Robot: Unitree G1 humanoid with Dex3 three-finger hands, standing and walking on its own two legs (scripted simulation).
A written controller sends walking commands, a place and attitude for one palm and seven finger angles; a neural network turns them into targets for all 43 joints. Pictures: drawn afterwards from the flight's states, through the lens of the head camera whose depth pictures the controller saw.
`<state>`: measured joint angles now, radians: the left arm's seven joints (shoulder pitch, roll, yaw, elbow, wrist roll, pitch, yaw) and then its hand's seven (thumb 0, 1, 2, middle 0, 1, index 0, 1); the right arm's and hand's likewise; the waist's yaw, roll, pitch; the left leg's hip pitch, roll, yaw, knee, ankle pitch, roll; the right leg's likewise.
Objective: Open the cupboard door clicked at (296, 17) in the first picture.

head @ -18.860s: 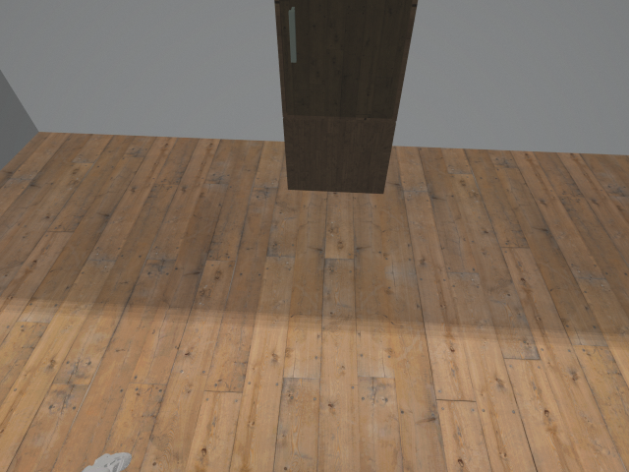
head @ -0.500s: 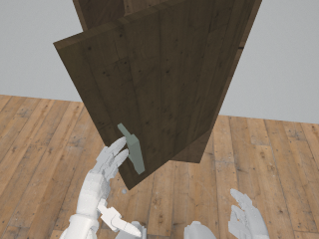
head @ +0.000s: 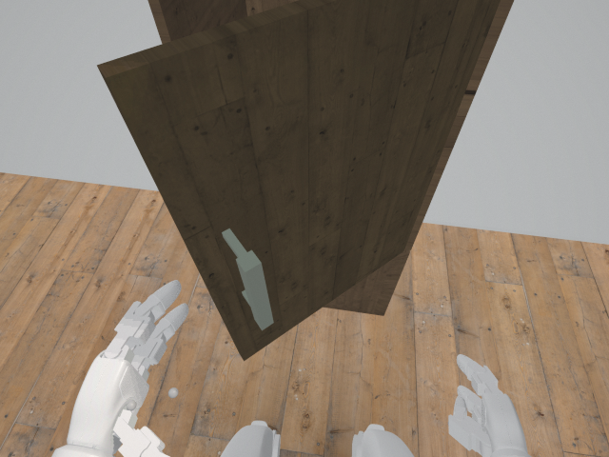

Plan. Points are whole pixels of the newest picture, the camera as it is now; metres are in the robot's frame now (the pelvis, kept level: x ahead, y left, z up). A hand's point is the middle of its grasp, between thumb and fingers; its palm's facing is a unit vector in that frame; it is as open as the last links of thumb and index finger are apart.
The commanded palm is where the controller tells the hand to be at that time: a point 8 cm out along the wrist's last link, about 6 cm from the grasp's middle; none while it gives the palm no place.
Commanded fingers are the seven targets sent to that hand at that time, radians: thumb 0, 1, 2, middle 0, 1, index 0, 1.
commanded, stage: draw the hand back to the body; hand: left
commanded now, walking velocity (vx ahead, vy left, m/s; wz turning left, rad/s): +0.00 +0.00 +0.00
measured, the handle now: (249, 283) +0.32 +0.09 +0.06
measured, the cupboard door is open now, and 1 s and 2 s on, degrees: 45 45 45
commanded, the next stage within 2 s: step back with the hand held close in 1.66 s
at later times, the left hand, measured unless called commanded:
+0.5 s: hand (118, 379) +0.18 +0.18 +0.12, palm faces -0.10 -0.99 -0.08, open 16.3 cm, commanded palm +0.15 +0.25 +0.14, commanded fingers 0.00 -0.43 0.33 -0.15 -0.30 -0.15 -0.30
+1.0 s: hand (4, 311) +0.21 +0.26 +0.19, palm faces +0.33 -0.85 -0.40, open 12.5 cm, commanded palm +0.17 +0.30 +0.22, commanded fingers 0.00 0.44 0.70 -0.18 -0.30 -0.18 -0.30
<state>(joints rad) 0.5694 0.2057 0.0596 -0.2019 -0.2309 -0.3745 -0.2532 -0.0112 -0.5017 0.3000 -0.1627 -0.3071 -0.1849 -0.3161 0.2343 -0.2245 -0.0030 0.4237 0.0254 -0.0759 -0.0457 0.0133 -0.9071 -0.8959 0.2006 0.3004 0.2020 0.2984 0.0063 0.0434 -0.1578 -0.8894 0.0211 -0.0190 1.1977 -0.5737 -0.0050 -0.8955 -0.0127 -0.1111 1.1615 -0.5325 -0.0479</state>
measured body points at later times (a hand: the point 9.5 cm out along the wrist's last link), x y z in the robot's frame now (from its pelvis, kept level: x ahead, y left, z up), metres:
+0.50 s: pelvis +0.00 +0.02 +0.03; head +0.03 +0.01 +0.48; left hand +0.18 +0.24 +0.13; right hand +0.19 -0.21 -0.03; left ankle +0.01 +0.12 -0.64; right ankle +0.02 -0.09 -0.64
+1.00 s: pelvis +0.03 +0.03 +0.08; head +0.02 +0.01 +0.53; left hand +0.19 +0.30 +0.22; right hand +0.21 -0.19 +0.00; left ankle +0.01 +0.12 -0.64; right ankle +0.02 -0.09 -0.64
